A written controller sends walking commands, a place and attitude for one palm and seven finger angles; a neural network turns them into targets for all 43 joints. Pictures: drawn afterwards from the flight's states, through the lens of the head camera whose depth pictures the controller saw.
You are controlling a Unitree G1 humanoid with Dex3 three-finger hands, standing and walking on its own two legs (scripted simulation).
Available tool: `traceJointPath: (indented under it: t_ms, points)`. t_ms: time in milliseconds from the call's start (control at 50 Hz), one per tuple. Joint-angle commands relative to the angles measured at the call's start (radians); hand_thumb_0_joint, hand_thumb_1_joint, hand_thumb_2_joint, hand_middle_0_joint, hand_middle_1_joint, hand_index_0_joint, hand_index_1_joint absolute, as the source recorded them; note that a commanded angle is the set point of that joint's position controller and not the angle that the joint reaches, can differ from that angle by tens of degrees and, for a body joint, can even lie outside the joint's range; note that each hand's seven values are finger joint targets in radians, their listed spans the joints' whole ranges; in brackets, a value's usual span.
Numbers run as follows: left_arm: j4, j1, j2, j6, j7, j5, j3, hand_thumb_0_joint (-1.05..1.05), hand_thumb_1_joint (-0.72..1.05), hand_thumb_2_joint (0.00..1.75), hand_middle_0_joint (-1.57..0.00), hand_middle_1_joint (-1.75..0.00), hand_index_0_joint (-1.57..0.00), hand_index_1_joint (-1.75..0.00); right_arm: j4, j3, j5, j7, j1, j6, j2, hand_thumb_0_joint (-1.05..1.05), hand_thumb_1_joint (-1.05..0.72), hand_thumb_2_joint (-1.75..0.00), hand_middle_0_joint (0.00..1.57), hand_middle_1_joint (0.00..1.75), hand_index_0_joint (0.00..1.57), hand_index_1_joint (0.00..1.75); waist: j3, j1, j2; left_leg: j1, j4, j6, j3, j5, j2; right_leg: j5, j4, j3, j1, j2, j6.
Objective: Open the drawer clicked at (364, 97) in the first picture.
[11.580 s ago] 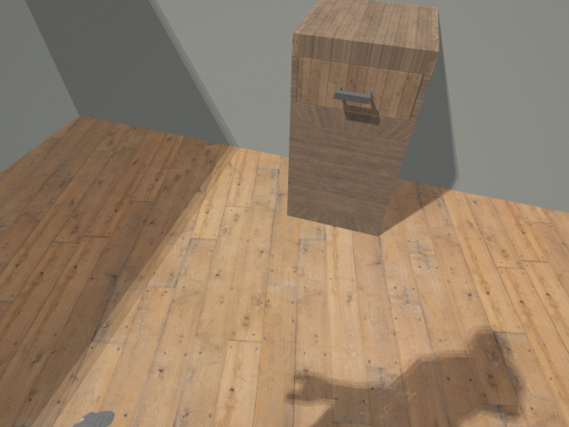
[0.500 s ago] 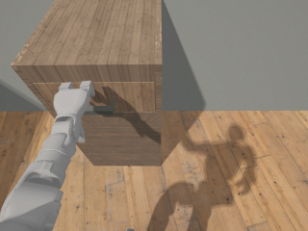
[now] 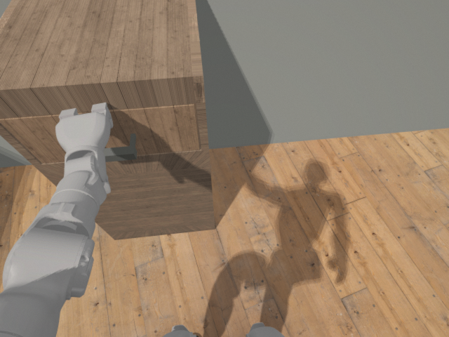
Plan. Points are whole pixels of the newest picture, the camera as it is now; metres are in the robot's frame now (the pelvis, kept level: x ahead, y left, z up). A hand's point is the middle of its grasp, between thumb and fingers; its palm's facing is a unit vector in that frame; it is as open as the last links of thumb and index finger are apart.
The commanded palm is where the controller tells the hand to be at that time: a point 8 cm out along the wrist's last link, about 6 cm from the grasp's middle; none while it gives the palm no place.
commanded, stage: move the hooked fingers above the handle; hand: left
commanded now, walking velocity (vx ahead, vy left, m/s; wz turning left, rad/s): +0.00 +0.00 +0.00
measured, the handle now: (110, 147) +0.53 +0.21 -0.04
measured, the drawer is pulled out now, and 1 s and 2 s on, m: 0.00 0.00 0.00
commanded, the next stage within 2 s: lower the fingers behind the handle in 1.90 s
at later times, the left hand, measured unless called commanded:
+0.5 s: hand (116, 143) +0.50 +0.18 +0.02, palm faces +0.08 +0.00 -1.00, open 13.2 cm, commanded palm +0.48 +0.22 +0.08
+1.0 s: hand (86, 150) +0.49 +0.24 +0.02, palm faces -0.03 +0.00 -1.00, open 13.6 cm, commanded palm +0.48 +0.23 +0.07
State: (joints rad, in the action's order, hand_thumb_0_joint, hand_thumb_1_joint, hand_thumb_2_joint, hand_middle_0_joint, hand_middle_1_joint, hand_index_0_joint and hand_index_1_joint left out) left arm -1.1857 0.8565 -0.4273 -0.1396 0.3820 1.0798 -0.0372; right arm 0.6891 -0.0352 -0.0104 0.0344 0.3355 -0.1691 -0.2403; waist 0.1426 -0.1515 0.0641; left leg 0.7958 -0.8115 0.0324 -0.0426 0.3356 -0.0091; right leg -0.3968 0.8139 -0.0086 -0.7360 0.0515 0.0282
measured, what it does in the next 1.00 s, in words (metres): stands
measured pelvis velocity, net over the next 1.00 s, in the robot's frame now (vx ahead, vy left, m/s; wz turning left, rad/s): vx -0.01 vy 0.01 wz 0.01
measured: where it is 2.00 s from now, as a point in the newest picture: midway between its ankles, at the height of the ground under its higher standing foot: outside the picture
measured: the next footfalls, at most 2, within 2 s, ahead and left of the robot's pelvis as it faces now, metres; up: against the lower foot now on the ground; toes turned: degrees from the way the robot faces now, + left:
none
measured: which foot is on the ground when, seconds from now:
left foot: down 0.00-1.00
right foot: down 0.00-1.00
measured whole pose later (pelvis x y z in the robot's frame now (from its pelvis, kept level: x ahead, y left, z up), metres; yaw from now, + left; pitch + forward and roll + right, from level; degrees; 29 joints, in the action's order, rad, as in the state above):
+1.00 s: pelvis -0.01 +0.01 -0.01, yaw +1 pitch +21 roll -2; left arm -1.15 0.89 -0.53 0.01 0.37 1.09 -0.03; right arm 0.68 -0.03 -0.01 0.08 0.37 -0.13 -0.28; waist 0.13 -0.17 0.05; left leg 0.90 -0.87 0.04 -0.02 0.34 -0.01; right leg -0.39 0.85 0.02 -0.82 0.05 0.02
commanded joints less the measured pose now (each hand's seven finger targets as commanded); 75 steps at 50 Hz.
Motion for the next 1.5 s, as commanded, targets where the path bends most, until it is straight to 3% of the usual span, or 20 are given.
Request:
traceJointPath:
  t_ms: [0,60,100,160,240,300,360,440,520,600,640,740,820,960,1020,1100,1160,1260,1400,1480]
  points:
    - [0.24,0.496,-0.221,0.077,-0.089,-0.032,-0.055,0.0,-0.5,0.3,-0.3,-1.2,-0.3,-1.2,-0.075,-0.061,-0.002,0.042,0.117,0.053,-0.164,0.0,-0.9,-0.9,0.2,0.3,0.2,0.3,0.371,-0.035,-0.084,-0.257,0.07,0.04,0.015,-0.158,0.036,0.279,-0.176,-0.019,0.203,-0.007,-0.017]
    - [0.34,0.442,-0.125,0.211,-0.149,-0.04,-0.11,0.0,-0.5,0.3,-0.3,-1.2,-0.3,-1.2,-0.059,-0.074,0.014,0.045,0.138,0.078,-0.157,0.0,-0.9,-0.9,0.2,0.3,0.2,0.3,0.396,-0.025,0.023,-0.371,0.039,0.032,0.039,-0.211,0.025,0.247,-0.152,-0.009,0.088,0.003,-0.002]
    - [0.35,0.435,-0.068,0.27,-0.156,-0.043,-0.14,0.0,-0.5,0.3,-0.3,-1.2,-0.3,-1.2,-0.043,-0.078,0.021,0.04,0.152,0.083,-0.147,0.0,-0.9,-0.9,0.2,0.3,0.2,0.3,0.368,-0.038,0.023,-0.384,0.015,0.028,0.056,-0.229,0.019,0.221,-0.133,0.007,0.016,0.006,0.004]
    - [0.324,0.439,-0.182,0.299,-0.089,-0.019,-0.029,0.0,-0.5,0.3,-0.3,-1.2,-0.3,-1.2,-0.028,-0.074,0.023,0.028,0.165,0.08,-0.158,0.0,-0.9,-0.9,0.2,0.3,0.2,0.3,0.324,-0.018,0.02,-0.308,-0.005,0.023,0.072,-0.202,0.016,0.179,-0.095,0.02,-0.049,0.012,0.012]
    - [0.344,0.497,-0.359,0.247,0.073,0.036,0.13,0.0,-0.5,0.3,-0.3,-1.2,-0.3,-1.2,-0.043,-0.07,0.035,0.01,0.151,0.076,-0.167,0.0,-0.9,-0.9,0.2,0.3,0.2,0.3,0.43,0.027,0.081,-0.274,-0.035,0.016,0.078,-0.265,0.023,0.199,-0.028,0.034,-0.052,0.018,0.022]
    - [0.311,0.486,-0.385,0.145,0.15,0.051,0.157,0.0,-0.5,0.3,-0.3,-1.2,-0.3,-1.2,-0.052,-0.065,0.044,-0.005,0.132,0.063,-0.171,0.0,-0.9,-0.9,0.2,0.3,0.2,0.3,0.506,0.044,0.076,-0.28,-0.05,0.007,0.065,-0.353,0.028,0.271,-0.006,0.049,-0.001,0.024,0.019]
    - [0.28,0.547,-0.392,0.03,0.178,0.062,0.128,0.0,-0.5,0.3,-0.3,-1.2,-0.3,-1.2,-0.053,-0.062,0.033,-0.007,0.117,0.036,-0.177,0.0,-0.9,-0.9,0.2,0.3,0.2,0.3,0.515,0.019,0.035,-0.279,-0.028,0.01,0.046,-0.32,0.03,0.277,-0.041,0.046,0.047,0.023,0.005]
    - [0.237,0.589,-0.43,-0.072,0.147,0.033,0.114,0.0,-0.5,0.3,-0.3,-1.2,-0.3,-1.2,-0.06,-0.042,0.013,0.012,0.086,0.014,-0.174,0.0,-0.9,-0.9,0.2,0.3,0.2,0.3,0.506,0.017,-0.011,-0.27,0.017,0.02,0.032,-0.262,0.035,0.271,-0.085,0.033,0.137,0.016,-0.006]
    - [0.17,0.572,-0.423,-0.091,0.056,-0.014,0.081,0.0,-0.5,0.3,-0.3,-1.2,-0.3,-1.2,-0.072,-0.022,-0.004,0.044,0.072,0.002,-0.167,0.0,-0.9,-0.9,0.2,0.3,0.2,0.3,0.431,0.004,-0.064,-0.238,0.062,0.031,0.019,-0.182,0.036,0.246,-0.139,0.011,0.201,0.003,-0.019]
    - [0.124,0.531,-0.409,-0.027,-0.027,-0.035,0.053,0.0,-0.5,0.3,-0.3,-1.2,-0.3,-1.2,-0.09,-0.006,-0.016,0.074,0.071,0.012,-0.161,0.0,-0.9,-0.9,0.2,0.3,0.2,0.3,0.313,-0.007,-0.128,-0.178,0.092,0.036,0.02,-0.088,0.036,0.168,-0.178,-0.003,0.203,-0.007,-0.024]
    - [0.124,0.488,-0.437,0.021,-0.049,-0.022,0.062,0.0,-0.5,0.3,-0.3,-1.2,-0.3,-1.2,-0.099,-0.002,-0.018,0.086,0.071,0.024,-0.169,0.0,-0.9,-0.9,0.2,0.3,0.2,0.3,0.269,0.004,-0.113,-0.15,0.087,0.037,0.017,-0.051,0.036,0.126,-0.177,-0.009,0.17,-0.011,-0.022]
    - [0.176,0.447,-0.441,0.125,-0.039,0.002,0.078,0.0,-0.5,0.3,-0.3,-1.2,-0.3,-1.2,-0.115,-0.013,-0.008,0.086,0.091,0.049,-0.17,0.0,-0.9,-0.9,0.2,0.3,0.2,0.3,0.324,0.022,-0.056,-0.138,0.048,0.034,0.018,-0.069,0.036,0.125,-0.138,-0.009,0.133,-0.009,-0.012]
    - [0.205,0.437,-0.463,0.135,0.015,0.005,0.11,0.0,-0.5,0.3,-0.3,-1.2,-0.3,-1.2,-0.105,-0.025,-0.001,0.074,0.104,0.048,-0.175,0.0,-0.9,-0.9,0.2,0.3,0.2,0.3,0.382,0.031,-0.035,-0.144,0.022,0.029,0.02,-0.114,0.037,0.161,-0.112,-0.004,0.129,-0.005,-0.008]
    - [0.224,0.532,-0.402,0.116,0.014,0.008,0.06,0.0,-0.5,0.3,-0.3,-1.2,-0.3,-1.2,-0.06,-0.051,0.005,0.053,0.156,0.059,-0.19,0.0,-0.9,-0.9,0.2,0.3,0.2,0.3,0.46,-0.015,0.036,-0.243,0.005,0.026,0.032,-0.17,0.027,0.199,-0.113,0.005,0.081,0.008,-0.009]
    - [0.316,0.558,-0.245,0.161,-0.034,-0.028,-0.036,0.0,-0.5,0.3,-0.3,-1.2,-0.3,-1.2,-0.039,-0.073,0.014,0.042,0.185,0.068,-0.181,0.0,-0.9,-0.9,0.2,0.3,0.2,0.3,0.536,-0.043,0.079,-0.413,-0.008,0.021,0.053,-0.283,0.015,0.253,-0.12,0.017,0.037,0.018,-0.005]
    - [0.324,0.506,-0.191,0.203,-0.065,-0.045,-0.049,0.0,-0.5,0.3,-0.3,-1.2,-0.3,-1.2,-0.019,-0.076,0.021,0.033,0.183,0.062,-0.174,0.0,-0.9,-0.9,0.2,0.3,0.2,0.3,0.446,-0.036,0.061,-0.433,0.002,0.016,0.072,-0.32,0.009,0.25,-0.127,0.032,0.002,0.025,0.004]
    - [0.28,0.467,-0.233,0.211,-0.046,-0.015,-0.013,0.0,-0.5,0.3,-0.3,-1.2,-0.3,-1.2,-0.016,-0.068,0.02,0.026,0.175,0.055,-0.175,0.0,-0.9,-0.9,0.2,0.3,0.2,0.3,0.338,-0.02,0.063,-0.364,0.016,0.015,0.074,-0.274,0.012,0.213,-0.123,0.038,-0.028,0.027,0.012]
    - [0.348,0.459,-0.17,0.214,0.001,0.007,-0.029,0.0,-0.5,0.3,-0.3,-1.2,-0.3,-1.2,-0.036,-0.079,0.031,0.002,0.163,0.054,-0.163,0.0,-0.9,-0.9,0.2,0.3,0.2,0.3,0.403,-0.003,0.096,-0.435,-0.002,0.005,0.086,-0.377,0.005,0.25,-0.09,0.051,-0.048,0.033,0.019]
    - [0.331,0.452,-0.181,0.167,0.016,-0.008,0.0,0.0,-0.5,0.3,-0.3,-1.2,-0.3,-1.2,-0.036,-0.086,0.035,-0.014,0.164,0.039,-0.169,0.0,-0.9,-0.9,0.2,0.3,0.2,0.3,0.458,-0.004,0.027,-0.45,-0.005,0.008,0.085,-0.428,0.007,0.307,-0.09,0.05,0.011,0.033,0.013]
    - [0.313,0.443,-0.165,0.145,0.007,0.0,-0.02,0.0,-0.5,0.3,-0.3,-1.2,-0.3,-1.2,-0.039,-0.082,0.028,-0.013,0.155,0.03,-0.164,0.0,-0.9,-0.9,0.2,0.3,0.2,0.3,0.407,-0.005,0.02,-0.43,0.01,0.008,0.079,-0.396,0.009,0.293,-0.102,0.05,0.014,0.031,0.012]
